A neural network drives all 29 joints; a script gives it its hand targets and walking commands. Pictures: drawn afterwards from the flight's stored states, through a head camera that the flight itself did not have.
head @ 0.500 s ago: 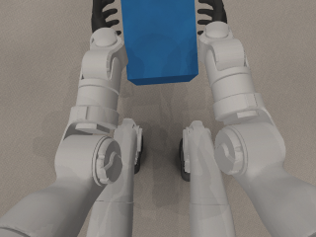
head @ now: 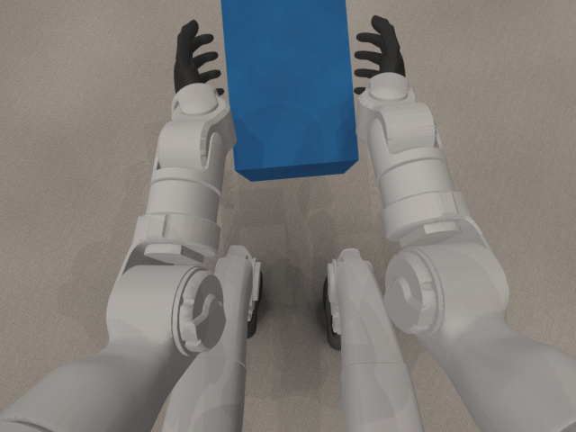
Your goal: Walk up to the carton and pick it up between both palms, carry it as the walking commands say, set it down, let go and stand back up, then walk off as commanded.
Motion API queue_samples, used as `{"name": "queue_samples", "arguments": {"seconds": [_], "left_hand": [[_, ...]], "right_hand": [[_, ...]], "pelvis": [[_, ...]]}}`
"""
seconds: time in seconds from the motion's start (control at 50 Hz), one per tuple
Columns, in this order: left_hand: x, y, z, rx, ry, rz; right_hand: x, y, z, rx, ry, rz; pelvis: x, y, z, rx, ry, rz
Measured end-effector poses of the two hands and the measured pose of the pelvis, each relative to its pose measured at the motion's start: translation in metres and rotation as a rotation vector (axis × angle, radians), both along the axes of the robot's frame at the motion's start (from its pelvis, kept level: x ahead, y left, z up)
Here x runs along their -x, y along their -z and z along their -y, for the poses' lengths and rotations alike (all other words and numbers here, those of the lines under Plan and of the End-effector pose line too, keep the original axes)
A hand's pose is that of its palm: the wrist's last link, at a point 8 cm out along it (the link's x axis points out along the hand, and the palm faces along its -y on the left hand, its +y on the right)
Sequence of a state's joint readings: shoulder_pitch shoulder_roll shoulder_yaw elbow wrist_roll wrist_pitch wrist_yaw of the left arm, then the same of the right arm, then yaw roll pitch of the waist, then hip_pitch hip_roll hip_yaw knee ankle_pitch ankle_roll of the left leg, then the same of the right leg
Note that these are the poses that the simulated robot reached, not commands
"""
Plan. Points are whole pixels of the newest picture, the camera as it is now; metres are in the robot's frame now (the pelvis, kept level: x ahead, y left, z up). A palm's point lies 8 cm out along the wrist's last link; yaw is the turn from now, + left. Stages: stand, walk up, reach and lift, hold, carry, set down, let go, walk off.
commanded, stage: reach and lift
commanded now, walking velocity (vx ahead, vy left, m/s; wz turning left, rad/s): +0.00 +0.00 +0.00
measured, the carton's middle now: (288, 69) +0.57 +0.02 -0.08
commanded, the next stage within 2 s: none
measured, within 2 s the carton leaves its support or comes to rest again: neither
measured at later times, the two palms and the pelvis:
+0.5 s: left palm (145, 52) +0.45 +0.13 +0.13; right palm (426, 40) +0.47 -0.10 +0.12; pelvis +0.06 +0.00 +0.07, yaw -1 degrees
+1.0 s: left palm (120, 21) +0.44 +0.13 +0.18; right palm (464, 13) +0.45 -0.10 +0.17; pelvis +0.10 +0.00 +0.12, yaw -2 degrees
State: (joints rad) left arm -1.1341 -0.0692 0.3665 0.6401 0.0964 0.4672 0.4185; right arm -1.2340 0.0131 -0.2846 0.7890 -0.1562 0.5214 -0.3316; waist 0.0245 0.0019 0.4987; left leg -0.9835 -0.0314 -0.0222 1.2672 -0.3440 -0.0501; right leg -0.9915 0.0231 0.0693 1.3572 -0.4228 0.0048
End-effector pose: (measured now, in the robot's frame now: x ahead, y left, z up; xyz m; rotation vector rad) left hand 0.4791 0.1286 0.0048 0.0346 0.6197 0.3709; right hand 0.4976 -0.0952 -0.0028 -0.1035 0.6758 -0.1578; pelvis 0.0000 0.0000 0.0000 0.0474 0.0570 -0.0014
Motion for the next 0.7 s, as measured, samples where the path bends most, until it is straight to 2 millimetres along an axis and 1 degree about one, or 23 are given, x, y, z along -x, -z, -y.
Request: {"name": "queue_samples", "arguments": {"seconds": [0.14,0.24,0.3,0.36,0.44,0.5,0.58,0.7], "left_hand": [[0.008,-0.020,0.001,0.010,-0.004,-0.005],[0.018,-0.039,0.002,0.002,-0.006,-0.012],[0.025,-0.055,0.003,0.004,-0.004,-0.012],[0.031,-0.077,0.003,0.021,-0.001,-0.011],[0.032,-0.105,-0.001,0.033,0.033,-0.005],[0.031,-0.121,-0.003,0.027,0.045,0.001],[0.029,-0.132,-0.001,0.022,0.054,-0.017],[0.034,-0.131,0.003,0.048,0.047,-0.059]], "right_hand": [[0.009,-0.020,0.001,0.001,0.002,-0.003],[0.020,-0.037,0.002,-0.012,0.002,-0.011],[0.026,-0.053,0.003,-0.021,0.004,-0.012],[0.031,-0.076,0.004,-0.033,0.005,-0.014],[0.034,-0.107,0.002,-0.025,0.002,-0.007],[0.033,-0.123,0.001,-0.014,-0.011,-0.002],[0.032,-0.131,0.004,-0.014,-0.021,-0.020],[0.039,-0.129,0.008,0.000,-0.032,-0.063]], "pelvis": [[-0.007,-0.017,-0.001,0.001,0.004,0.010],[-0.016,-0.028,-0.001,0.002,0.004,-0.017],[-0.025,-0.036,-0.002,0.003,0.005,-0.046],[-0.038,-0.045,-0.002,0.004,0.005,-0.085],[-0.051,-0.059,-0.003,0.004,0.009,-0.088],[-0.058,-0.068,-0.003,0.005,0.012,-0.072],[-0.067,-0.081,-0.005,0.007,0.015,-0.055],[-0.082,-0.099,-0.005,0.011,0.021,-0.039]]}}
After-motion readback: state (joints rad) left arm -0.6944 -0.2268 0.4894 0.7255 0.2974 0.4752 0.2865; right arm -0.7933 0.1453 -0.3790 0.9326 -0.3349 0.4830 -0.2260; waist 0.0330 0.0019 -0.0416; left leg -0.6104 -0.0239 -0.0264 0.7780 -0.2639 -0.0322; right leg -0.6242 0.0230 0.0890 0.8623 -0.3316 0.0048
